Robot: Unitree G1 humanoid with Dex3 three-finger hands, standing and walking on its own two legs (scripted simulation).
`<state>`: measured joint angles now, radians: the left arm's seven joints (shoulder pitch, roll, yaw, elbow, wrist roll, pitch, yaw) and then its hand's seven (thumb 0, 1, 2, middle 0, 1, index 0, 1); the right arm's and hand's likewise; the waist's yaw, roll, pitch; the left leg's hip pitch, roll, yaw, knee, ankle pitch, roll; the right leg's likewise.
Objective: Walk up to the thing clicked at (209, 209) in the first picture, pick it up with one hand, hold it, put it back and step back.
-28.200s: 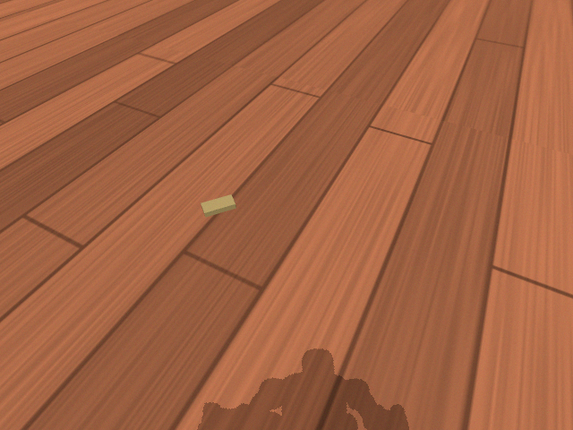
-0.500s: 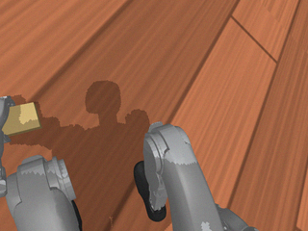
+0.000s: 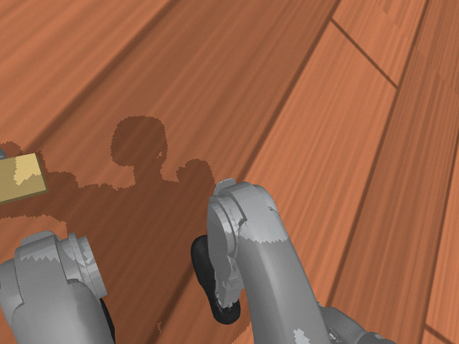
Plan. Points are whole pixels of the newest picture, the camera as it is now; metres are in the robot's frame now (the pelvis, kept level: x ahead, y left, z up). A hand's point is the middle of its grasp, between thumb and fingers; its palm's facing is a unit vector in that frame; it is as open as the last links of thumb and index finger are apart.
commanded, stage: open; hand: left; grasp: from above
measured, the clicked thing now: out of the picture +0.42 +0.27 -0.28
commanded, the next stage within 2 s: withdraw in 0.92 s
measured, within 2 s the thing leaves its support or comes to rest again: neither
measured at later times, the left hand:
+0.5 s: hand out of the picture +0.41 +0.28 -0.25, palm faces -0.44 -0.11 -0.89, open 12.3 cm
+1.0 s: hand out of the picture +0.41 +0.28 -0.25, palm faces -0.44 -0.11 -0.89, open 13.9 cm
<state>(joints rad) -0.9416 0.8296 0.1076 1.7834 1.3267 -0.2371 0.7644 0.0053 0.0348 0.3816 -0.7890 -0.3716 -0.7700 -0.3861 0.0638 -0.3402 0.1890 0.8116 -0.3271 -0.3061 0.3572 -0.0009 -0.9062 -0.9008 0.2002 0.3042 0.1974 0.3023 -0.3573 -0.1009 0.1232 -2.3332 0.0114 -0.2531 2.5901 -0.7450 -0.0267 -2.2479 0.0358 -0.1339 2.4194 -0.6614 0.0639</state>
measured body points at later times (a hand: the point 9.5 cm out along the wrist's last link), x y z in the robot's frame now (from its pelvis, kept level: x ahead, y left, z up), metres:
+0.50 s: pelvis +0.00 +0.00 +0.00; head +0.25 +0.12 +0.35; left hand +0.43 +0.29 -0.20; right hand +0.06 -0.26 -0.06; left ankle +0.06 +0.13 -0.26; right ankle +0.11 -0.12 -0.26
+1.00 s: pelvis +0.00 +0.00 +0.00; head +0.26 +0.12 +0.35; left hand +0.43 +0.29 -0.20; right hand +0.05 -0.26 -0.06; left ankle +0.06 +0.13 -0.26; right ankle +0.11 -0.12 -0.26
